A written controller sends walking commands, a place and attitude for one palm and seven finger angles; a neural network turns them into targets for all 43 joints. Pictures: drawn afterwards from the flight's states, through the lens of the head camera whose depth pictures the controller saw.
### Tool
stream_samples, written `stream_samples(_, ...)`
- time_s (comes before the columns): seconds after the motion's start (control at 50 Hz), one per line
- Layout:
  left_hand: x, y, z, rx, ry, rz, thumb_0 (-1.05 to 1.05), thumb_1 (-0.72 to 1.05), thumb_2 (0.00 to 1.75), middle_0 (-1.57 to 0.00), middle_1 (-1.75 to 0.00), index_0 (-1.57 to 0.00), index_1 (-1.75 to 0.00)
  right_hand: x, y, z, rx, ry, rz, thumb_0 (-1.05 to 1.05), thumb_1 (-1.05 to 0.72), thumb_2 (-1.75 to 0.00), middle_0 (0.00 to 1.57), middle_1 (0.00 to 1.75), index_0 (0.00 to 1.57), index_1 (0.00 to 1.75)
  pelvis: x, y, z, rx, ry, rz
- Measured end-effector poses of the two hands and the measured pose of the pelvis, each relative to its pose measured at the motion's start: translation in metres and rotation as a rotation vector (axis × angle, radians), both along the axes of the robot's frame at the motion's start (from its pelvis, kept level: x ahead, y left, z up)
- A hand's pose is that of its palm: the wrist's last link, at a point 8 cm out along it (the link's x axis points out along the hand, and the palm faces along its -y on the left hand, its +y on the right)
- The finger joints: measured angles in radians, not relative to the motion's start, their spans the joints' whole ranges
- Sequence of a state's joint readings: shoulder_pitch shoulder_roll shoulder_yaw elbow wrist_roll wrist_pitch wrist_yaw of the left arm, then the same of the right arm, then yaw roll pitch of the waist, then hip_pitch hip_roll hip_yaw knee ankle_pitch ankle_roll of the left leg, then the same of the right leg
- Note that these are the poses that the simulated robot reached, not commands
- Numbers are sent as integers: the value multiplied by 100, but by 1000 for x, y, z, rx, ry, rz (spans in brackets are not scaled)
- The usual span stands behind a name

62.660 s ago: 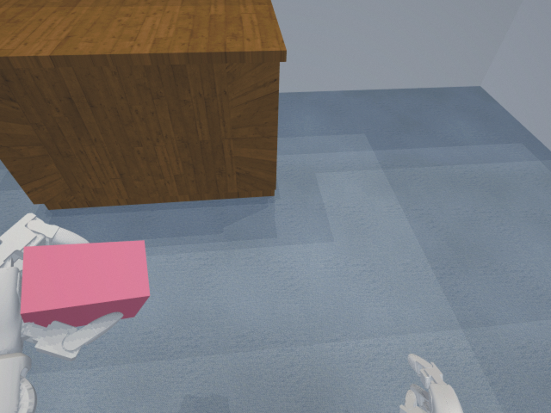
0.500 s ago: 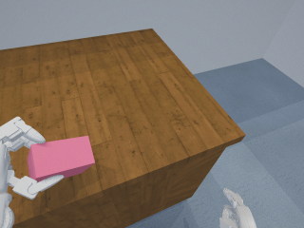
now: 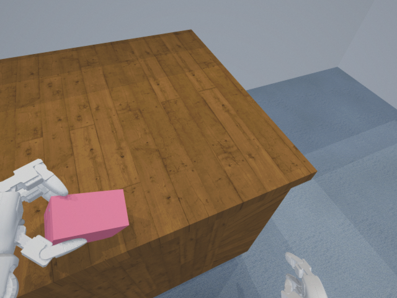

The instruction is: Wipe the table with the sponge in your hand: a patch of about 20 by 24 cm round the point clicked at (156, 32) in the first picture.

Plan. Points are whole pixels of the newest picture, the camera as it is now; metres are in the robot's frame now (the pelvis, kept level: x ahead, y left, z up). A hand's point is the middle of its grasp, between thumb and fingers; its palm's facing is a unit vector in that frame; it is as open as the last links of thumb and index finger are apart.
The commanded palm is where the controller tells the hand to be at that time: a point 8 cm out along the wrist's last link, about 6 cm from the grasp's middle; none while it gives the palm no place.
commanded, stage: come to a stop and stand still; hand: left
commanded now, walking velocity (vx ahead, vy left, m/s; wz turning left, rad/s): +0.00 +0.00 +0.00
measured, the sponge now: (95, 218) +0.23 +0.20 +0.07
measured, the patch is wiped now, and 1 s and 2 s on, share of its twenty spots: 0.90 0.90 0.90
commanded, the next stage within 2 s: look again from close up in 0.48 s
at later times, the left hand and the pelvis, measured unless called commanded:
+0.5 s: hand (34, 201) +0.22 +0.27 +0.14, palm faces +0.36 -0.86 -0.37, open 10.0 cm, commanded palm +0.16 +0.29 +0.18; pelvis +0.00 +0.01 +0.00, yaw +1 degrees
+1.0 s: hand (26, 196) +0.22 +0.27 +0.16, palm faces +0.37 -0.79 -0.49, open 10.0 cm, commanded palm +0.14 +0.29 +0.18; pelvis -0.01 +0.00 +0.00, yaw +2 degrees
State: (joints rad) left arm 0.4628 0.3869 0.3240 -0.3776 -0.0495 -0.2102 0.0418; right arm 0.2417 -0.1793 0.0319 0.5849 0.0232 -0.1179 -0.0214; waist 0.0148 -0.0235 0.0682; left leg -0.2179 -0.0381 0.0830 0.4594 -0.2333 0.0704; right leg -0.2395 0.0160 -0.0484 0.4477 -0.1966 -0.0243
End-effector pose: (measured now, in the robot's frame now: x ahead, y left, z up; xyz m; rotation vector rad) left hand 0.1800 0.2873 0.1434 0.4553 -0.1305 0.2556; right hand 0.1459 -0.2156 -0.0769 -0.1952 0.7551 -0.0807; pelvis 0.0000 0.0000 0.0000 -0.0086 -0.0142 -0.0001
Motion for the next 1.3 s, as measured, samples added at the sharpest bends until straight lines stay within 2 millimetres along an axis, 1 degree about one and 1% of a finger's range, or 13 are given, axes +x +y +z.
stream_samples(0.1, 3, 12, 18, 9, -122, 65, 0, -61, 94, -85, -147, -86, -147, 16, 0, 8, -44, -21, 70, 1, -90, -90, 20, 30, 20, 29, 1, -2, 0, -11, -3, 14)
stream_samples(0.2, 4, 7, 42, 33, -224, 40, 0, -60, 94, -85, -147, -85, -148, 38, 4, 16, -42, -92, 86, 1, -90, -90, 20, 30, 20, 29, 5, 3, 0, -17, -1, 9)
stream_samples(0.32, 8, 11, 32, 18, -162, 28, 0, -60, 94, -84, -148, -85, -148, 51, 12, 25, -24, -136, 66, 1, -90, -90, 20, 30, 20, 29, 8, 8, 1, -14, 4, 5)
stream_samples(0.44, 3, 19, 11, -17, -83, 61, 0, -60, 94, -84, -148, -85, -148, 46, 18, 25, -36, -112, 78, 1, -90, -90, 20, 30, 20, 29, 6, 10, 2, -14, 3, 12)
stream_samples(0.68, -8, 19, 37, 38, -178, 38, 0, -61, 94, -84, -148, -85, -148, 27, 24, 16, -30, -68, 80, 1, -90, -90, 20, 30, 20, 30, 0, 15, 2, -12, -10, 17)
stream_samples(0.8, -9, 23, 27, 24, -128, 67, 0, -61, 94, -84, -148, -85, -148, 18, 22, 13, -17, -59, 59, 1, -90, -90, 20, 30, 20, 30, -3, 14, 2, -11, -8, 14)
stream_samples(0.94, -11, 12, 16, -9, -96, 56, 0, -61, 95, -84, -148, -85, -148, 12, 12, 14, -39, -50, 54, 1, -90, -90, 20, 30, 20, 30, -5, 10, 2, -12, -10, 18)
stream_samples(0.98, -8, 11, 26, 76, -119, 34, 0, -61, 95, -85, -148, -86, -148, 12, 9, 14, -59, -54, 76, 1, -90, -90, 20, 30, 20, 30, -6, 7, 1, -15, -6, 24)
stream_samples(1.02, 0, 25, 46, 170, -215, 33, 0, -61, 95, -85, -148, -86, -148, 11, 8, 11, -72, -38, 112, 1, -90, -90, 20, 30, 20, 29, -11, 2, -1, -15, 6, 36)
stream_samples(1.08, 6, 40, 56, 132, -284, 101, 0, -61, 94, -85, -148, -86, -148, 11, 6, 11, -46, -50, 99, 1, -90, -90, 20, 30, 20, 30, -12, 1, -1, -10, 8, 22)
stream_samples(1.12, 5, 34, 53, 96, -275, 106, 0, -60, 93, -85, -148, -86, -149, 11, 3, 10, -22, -76, 75, 1, -90, -90, 20, 30, 20, 30, -10, 3, -1, -7, 9, 15)
stream_samples(1.22, -5, -4, 30, 28, -152, 9, 0, -60, 93, -85, -149, -86, -149, 11, 0, 3, 6, -75, 28, 1, -90, -90, 20, 30, 20, 30, 2, 7, -2, -3, 9, 12)
stream_samples(1.3, -7, -3, 15, 18, -95, 17, 0, -60, 93, -85, -149, -87, -149, 15, -1, 2, -17, -37, 34, 1, -90, -90, 20, 30, 20, 29, 8, 0, -1, -2, 7, 27)
